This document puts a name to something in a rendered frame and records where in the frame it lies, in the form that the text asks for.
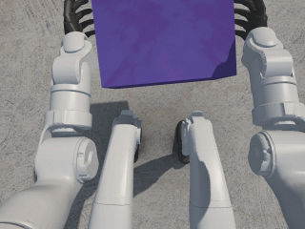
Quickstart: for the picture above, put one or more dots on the robot right shin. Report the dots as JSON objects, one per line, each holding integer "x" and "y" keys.
{"x": 185, "y": 151}

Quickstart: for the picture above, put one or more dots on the robot left forearm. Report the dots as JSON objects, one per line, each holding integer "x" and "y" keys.
{"x": 71, "y": 89}

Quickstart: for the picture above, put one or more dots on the robot right upper arm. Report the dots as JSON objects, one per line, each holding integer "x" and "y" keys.
{"x": 279, "y": 156}

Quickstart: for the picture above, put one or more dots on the right robot foot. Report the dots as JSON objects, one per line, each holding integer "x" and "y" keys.
{"x": 185, "y": 159}

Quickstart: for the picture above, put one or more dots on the robot right hand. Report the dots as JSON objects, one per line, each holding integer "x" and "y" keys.
{"x": 256, "y": 16}

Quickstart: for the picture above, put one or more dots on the robot left upper arm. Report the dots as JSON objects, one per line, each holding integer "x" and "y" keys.
{"x": 62, "y": 166}

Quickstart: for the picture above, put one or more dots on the robot right forearm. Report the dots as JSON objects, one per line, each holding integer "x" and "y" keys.
{"x": 273, "y": 83}

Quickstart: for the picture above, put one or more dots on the carton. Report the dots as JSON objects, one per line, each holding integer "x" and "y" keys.
{"x": 144, "y": 43}

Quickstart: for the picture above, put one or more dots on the robot left hand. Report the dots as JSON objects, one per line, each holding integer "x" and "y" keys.
{"x": 71, "y": 17}

